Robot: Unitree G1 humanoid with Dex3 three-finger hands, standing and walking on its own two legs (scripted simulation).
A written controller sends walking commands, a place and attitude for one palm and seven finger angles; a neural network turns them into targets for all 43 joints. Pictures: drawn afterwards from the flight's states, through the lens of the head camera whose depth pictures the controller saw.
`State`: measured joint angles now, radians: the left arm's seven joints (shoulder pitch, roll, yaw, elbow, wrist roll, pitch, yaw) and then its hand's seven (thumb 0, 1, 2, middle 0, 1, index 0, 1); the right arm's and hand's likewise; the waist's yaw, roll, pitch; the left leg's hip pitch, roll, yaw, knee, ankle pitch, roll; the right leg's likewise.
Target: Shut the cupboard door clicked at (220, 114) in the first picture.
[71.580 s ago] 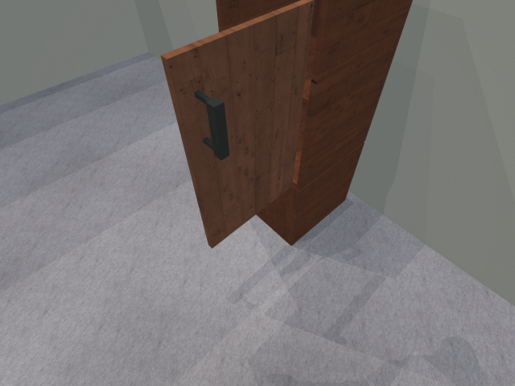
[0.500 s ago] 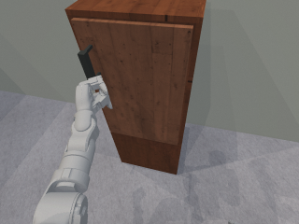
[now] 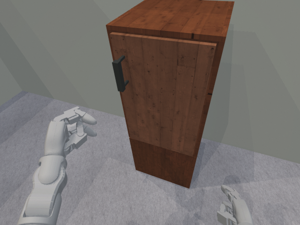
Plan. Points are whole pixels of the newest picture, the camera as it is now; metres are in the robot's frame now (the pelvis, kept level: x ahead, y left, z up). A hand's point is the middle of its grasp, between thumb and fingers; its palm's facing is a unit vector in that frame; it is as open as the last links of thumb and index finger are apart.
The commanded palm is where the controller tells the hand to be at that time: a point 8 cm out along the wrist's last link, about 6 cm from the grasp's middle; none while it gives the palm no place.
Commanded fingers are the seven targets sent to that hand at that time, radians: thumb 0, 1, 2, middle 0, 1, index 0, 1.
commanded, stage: draw the hand back to the body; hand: left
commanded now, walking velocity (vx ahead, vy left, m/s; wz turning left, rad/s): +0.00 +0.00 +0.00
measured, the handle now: (121, 73) +0.61 +0.17 +0.11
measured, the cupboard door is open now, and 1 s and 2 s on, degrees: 0 0 0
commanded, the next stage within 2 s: step back with the hand held close in 0.76 s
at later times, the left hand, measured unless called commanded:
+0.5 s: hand (18, 164) +0.19 +0.29 +0.16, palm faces +0.49 -0.77 -0.41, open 6.9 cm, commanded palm +0.15 +0.32 +0.17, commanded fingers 0.00 0.90 0.90 -0.20 -0.30 -0.20 -0.30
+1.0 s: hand (27, 156) +0.20 +0.28 +0.16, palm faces +0.46 -0.78 -0.44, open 7.4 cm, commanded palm +0.15 +0.31 +0.17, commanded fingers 0.00 0.90 0.90 -0.20 -0.30 -0.20 -0.30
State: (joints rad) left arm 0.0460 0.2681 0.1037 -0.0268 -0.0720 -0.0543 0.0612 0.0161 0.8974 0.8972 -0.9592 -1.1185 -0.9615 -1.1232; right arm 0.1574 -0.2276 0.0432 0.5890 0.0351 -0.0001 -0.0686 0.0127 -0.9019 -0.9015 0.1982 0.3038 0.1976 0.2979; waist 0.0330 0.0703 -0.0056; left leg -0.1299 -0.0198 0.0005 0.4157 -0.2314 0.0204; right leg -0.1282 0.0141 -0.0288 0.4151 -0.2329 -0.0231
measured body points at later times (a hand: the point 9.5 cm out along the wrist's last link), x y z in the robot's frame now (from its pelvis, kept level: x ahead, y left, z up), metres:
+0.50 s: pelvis +0.01 +0.01 +0.00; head -0.01 -0.02 +0.45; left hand +0.16 +0.33 +0.18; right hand +0.20 -0.21 -0.09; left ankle +0.00 +0.11 -0.74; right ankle +0.00 -0.10 -0.74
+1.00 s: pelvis +0.01 +0.01 +0.00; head +0.00 -0.02 +0.45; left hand +0.17 +0.31 +0.19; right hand +0.19 -0.22 -0.10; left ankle +0.00 +0.11 -0.74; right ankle +0.00 -0.10 -0.74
